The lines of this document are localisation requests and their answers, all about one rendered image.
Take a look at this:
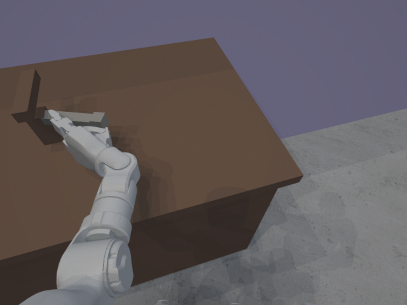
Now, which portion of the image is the robot left forearm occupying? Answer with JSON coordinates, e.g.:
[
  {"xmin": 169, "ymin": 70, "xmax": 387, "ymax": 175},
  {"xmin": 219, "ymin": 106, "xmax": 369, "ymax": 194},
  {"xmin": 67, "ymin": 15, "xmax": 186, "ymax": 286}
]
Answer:
[{"xmin": 57, "ymin": 147, "xmax": 141, "ymax": 289}]

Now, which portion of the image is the counter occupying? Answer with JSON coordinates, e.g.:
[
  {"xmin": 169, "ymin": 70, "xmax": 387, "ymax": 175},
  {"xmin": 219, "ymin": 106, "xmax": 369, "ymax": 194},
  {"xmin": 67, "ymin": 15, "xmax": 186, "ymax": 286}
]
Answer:
[{"xmin": 0, "ymin": 37, "xmax": 303, "ymax": 305}]

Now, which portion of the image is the robot left hand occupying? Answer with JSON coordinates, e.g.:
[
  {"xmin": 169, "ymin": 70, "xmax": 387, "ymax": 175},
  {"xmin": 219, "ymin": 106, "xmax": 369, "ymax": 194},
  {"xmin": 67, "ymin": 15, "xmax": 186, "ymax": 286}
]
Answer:
[{"xmin": 48, "ymin": 110, "xmax": 113, "ymax": 172}]

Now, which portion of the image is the left robot upper arm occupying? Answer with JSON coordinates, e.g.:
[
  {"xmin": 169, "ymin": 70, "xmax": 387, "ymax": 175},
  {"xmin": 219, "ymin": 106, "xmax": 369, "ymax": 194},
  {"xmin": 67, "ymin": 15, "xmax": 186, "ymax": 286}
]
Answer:
[{"xmin": 19, "ymin": 238, "xmax": 134, "ymax": 305}]

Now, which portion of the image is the tap lever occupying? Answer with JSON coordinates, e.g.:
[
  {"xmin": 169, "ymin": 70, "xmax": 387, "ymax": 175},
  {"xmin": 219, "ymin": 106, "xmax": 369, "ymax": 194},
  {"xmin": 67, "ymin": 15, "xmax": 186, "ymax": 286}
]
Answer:
[{"xmin": 40, "ymin": 110, "xmax": 109, "ymax": 128}]

